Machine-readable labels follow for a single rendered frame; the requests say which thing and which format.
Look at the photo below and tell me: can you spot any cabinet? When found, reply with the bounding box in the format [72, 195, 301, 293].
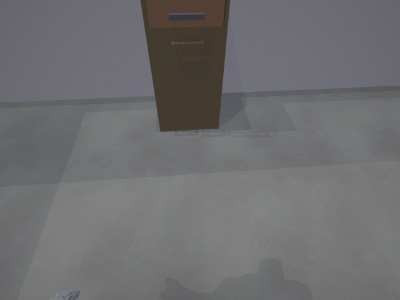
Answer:
[141, 0, 230, 132]

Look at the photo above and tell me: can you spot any drawer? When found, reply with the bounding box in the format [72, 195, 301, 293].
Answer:
[146, 0, 225, 28]

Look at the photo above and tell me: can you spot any handle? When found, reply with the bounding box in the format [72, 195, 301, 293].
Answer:
[171, 42, 204, 49]
[169, 12, 204, 21]

